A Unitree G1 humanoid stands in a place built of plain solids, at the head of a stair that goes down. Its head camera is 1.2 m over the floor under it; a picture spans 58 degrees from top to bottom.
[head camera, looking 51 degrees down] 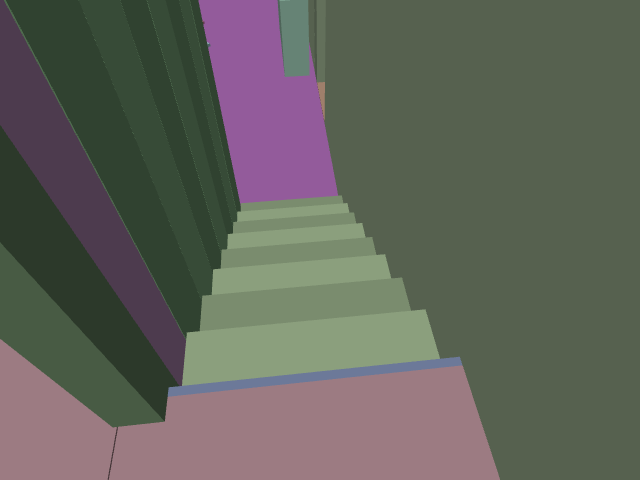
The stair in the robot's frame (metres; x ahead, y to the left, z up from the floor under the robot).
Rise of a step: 0.18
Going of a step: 0.26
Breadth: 0.85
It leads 6 degrees to the left of straight ahead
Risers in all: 9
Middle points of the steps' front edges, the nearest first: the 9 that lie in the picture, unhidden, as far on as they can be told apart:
0.49 0.01 0.00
0.75 0.04 -0.17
1.00 0.07 -0.35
1.26 0.10 -0.53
1.52 0.13 -0.70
1.78 0.15 -0.88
2.04 0.18 -1.05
2.29 0.21 -1.23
2.55 0.24 -1.41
